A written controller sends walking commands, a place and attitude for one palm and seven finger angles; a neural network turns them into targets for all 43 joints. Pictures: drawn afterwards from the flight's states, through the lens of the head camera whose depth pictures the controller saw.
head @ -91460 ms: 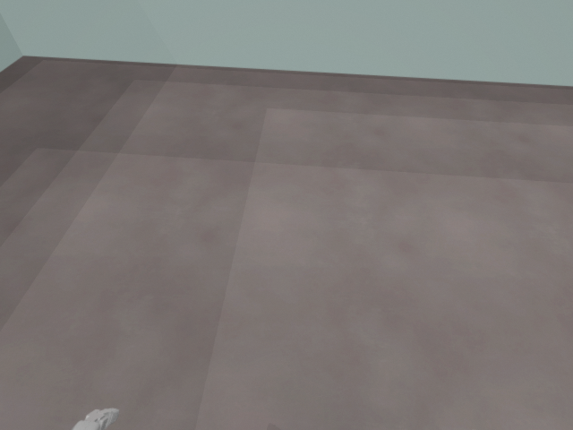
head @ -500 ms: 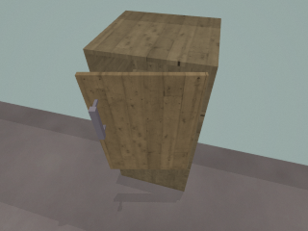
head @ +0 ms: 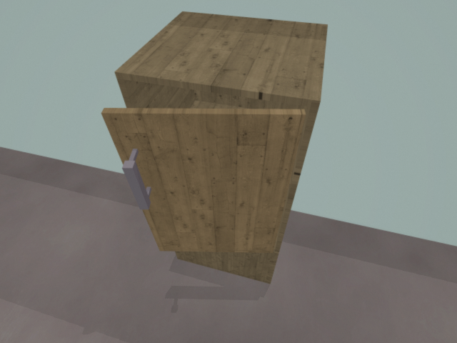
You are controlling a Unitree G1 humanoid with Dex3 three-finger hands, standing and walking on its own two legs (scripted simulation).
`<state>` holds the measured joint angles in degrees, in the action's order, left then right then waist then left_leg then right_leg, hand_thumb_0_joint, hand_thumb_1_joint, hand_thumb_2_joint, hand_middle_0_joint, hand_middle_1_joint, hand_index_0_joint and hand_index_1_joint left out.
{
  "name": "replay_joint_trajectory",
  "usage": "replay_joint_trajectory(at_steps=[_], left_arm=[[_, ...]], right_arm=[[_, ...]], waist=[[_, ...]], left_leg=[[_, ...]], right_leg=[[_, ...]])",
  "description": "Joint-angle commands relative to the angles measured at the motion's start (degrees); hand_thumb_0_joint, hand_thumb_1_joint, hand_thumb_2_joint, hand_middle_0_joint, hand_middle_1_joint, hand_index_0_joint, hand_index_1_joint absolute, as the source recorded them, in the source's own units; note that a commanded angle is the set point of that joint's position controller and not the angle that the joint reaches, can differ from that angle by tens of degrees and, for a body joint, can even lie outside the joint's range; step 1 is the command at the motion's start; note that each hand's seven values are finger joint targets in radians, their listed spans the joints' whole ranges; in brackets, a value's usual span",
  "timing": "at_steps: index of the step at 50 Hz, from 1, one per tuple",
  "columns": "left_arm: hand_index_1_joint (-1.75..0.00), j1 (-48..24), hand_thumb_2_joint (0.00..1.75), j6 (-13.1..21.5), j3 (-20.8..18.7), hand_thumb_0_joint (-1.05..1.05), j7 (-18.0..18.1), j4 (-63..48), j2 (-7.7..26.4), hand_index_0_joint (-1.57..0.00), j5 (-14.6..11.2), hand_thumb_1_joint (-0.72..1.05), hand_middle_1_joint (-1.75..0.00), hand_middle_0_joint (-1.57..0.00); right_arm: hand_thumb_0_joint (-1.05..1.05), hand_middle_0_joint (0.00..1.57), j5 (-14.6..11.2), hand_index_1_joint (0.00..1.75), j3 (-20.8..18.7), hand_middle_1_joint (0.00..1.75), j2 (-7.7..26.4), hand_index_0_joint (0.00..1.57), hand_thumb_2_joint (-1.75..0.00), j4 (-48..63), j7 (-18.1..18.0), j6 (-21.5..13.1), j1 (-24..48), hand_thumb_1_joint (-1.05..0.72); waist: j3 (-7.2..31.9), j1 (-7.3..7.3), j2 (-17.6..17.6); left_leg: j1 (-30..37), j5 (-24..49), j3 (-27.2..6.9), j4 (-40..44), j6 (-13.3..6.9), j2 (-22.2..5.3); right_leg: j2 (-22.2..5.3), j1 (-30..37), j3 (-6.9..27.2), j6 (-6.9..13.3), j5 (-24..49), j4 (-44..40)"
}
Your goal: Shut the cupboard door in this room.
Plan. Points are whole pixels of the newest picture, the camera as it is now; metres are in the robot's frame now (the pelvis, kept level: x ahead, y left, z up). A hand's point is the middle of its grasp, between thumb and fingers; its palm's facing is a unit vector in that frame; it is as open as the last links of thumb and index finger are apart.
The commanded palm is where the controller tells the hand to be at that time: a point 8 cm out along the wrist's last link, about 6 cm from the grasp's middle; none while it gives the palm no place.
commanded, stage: look again from close up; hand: left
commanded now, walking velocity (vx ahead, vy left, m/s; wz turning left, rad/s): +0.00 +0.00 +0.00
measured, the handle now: (139, 180) +0.46 +0.24 -0.02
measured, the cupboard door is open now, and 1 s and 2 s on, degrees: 14 14 14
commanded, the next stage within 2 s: raise the hand and make a fist in 0.48 s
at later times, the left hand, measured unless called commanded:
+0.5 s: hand out of the picture +0.00 +0.14 -0.17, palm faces +0.04 -0.98 -0.18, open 7.4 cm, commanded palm none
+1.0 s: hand (162, 325) +0.17 +0.13 -0.07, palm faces +0.00 -1.00 +0.07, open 6.2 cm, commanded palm +0.13 +0.21 -0.06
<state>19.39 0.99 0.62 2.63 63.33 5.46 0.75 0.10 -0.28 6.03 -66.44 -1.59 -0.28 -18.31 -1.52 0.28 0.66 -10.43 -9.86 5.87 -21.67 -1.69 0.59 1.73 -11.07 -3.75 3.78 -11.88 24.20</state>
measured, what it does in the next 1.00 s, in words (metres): lowers itself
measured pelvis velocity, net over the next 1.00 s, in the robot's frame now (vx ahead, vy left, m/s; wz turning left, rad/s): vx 0.00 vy -0.01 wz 0.01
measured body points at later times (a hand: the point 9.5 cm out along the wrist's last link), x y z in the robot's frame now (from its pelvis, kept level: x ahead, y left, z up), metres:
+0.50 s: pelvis +0.02 -0.01 +0.00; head +0.03 -0.02 +0.45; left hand -0.01 +0.20 -0.16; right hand +0.00 -0.21 -0.17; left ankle +0.02 +0.10 -0.74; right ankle +0.02 -0.07 -0.74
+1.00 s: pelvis +0.00 -0.01 -0.08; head +0.03 +0.02 +0.36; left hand +0.16 +0.19 -0.07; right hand +0.23 -0.26 -0.10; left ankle +0.02 +0.10 -0.74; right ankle +0.02 -0.07 -0.74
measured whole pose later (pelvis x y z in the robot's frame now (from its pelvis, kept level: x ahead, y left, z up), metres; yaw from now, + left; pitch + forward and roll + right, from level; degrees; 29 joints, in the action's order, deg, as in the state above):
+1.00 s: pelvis +0.00 -0.01 -0.08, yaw +1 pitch +11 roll +2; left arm 29.4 34.0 -0.5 -12.9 6.9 5.7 -9.1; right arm 0.0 -5.7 15.2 -30.9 2.0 -14.3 -8.1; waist 8.4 -0.6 -5.3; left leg -44.8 -28.5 3.1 -61.9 -1.2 0.7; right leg 0.4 -44.9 -4.6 5.0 -30.1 63.6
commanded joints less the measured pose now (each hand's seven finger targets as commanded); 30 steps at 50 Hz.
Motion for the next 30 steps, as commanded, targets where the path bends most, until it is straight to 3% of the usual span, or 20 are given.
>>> replay_joint_trajectory(at_steps=[1,8,22,28,29,30], left_arm=[[-0.30,4.7,0.90,1.0,-1.0,0.00,0.4,-1.4,5.3,-0.20,-0.2,0.90,-0.30,-0.20],[-0.30,4.8,0.90,1.2,-1.0,0.00,0.4,-1.2,5.0,-0.20,-0.1,0.90,-0.30,-0.20],[-0.30,5.4,0.90,1.3,-1.0,0.00,0.4,-1.0,5.2,-0.20,-0.2,0.90,-0.30,-0.20],[-0.30,5.5,0.90,1.4,-1.0,0.00,0.5,-0.7,5.2,-0.20,-0.2,0.90,-0.30,-0.20],[-0.30,7.8,0.90,2.6,-1.2,0.00,2.3,1.1,8.0,-0.20,0.8,0.90,-0.30,-0.20],[-0.30,-40.5,0.90,18.0,-14.6,0.00,0.2,-89.4,34.3,-0.20,-8.5,0.90,-0.30,-0.20]], right_arm=[[0.00,0.20,0.2,0.30,-0.3,0.30,3.7,0.20,-0.90,0.6,-0.3,-0.5,-4.6,-0.90],[0.00,0.20,0.2,0.30,-0.2,0.30,3.9,0.20,-0.90,0.6,-0.4,-0.7,-4.1,-0.90],[0.00,0.20,0.2,0.30,-0.1,0.30,4.2,0.20,-0.90,0.5,-0.6,-0.8,-3.6,-0.90],[0.00,0.20,0.2,0.30,-0.1,0.30,4.2,0.20,-0.90,0.3,-0.7,-1.1,-3.4,-0.90],[0.00,0.20,0.1,0.30,-0.1,0.30,6.8,0.20,-0.90,4.7,0.0,-2.0,2.7,-0.90],[0.00,0.20,-0.3,0.30,-2.0,0.30,21.6,0.20,-0.90,25.9,-6.2,-12.7,-1.3,-0.90]], waist=[[-4.6,0.18,-0.9],[-4.0,0.06,-1.1],[-4.0,-0.19,-1.7],[-2.6,-0.31,-1.0],[-3.5,-2.30,-7.2],[20.9,8.04,-0.3]], left_leg=[[0.4,-1.4,-7.6,4.1,0.1,-6.2],[1.1,0.5,-7.6,4.5,0.1,-6.7],[2.0,1.3,-7.2,4.3,0.1,-6.6],[2.7,3.9,-7.1,4.2,0.1,-6.9],[-5.6,1.0,-4.2,-9.8,1.7,-7.0],[14.9,9.8,-3.8,-1.5,-3.1,-3.8]], right_leg=[[-8.7,-5.5,10.0,-0.7,-3.5,-8.0],[-8.5,-3.6,9.6,-0.8,0.9,-7.3],[-8.5,-2.9,9.7,-0.9,1.7,-7.8],[-8.7,-0.6,9.5,-0.9,7.2,-6.6],[-11.8,1.5,11.5,-5.7,34.4,-5.0],[-5.4,-2.6,9.9,-4.6,20.8,-0.6]])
